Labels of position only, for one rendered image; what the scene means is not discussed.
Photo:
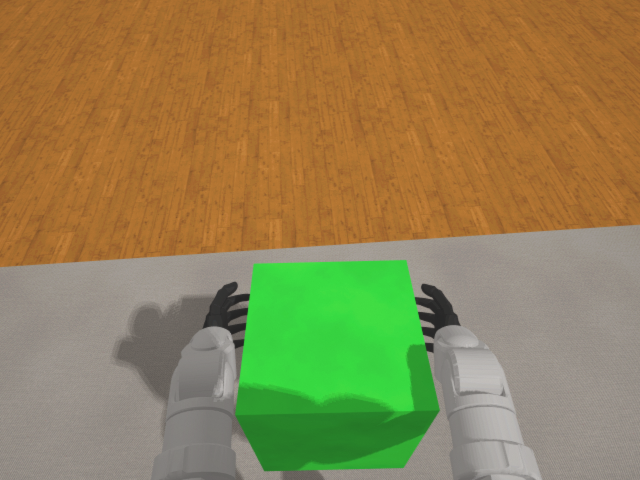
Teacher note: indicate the robot right hand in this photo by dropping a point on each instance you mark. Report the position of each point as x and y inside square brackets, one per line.
[444, 315]

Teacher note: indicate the robot right forearm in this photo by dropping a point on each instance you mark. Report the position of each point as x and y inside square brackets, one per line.
[487, 441]

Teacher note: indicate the carton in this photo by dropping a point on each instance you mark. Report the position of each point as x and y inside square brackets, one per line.
[335, 372]

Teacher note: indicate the robot left forearm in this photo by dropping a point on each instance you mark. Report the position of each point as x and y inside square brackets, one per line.
[200, 411]

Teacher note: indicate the robot left hand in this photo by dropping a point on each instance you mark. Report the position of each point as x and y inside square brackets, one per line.
[218, 315]

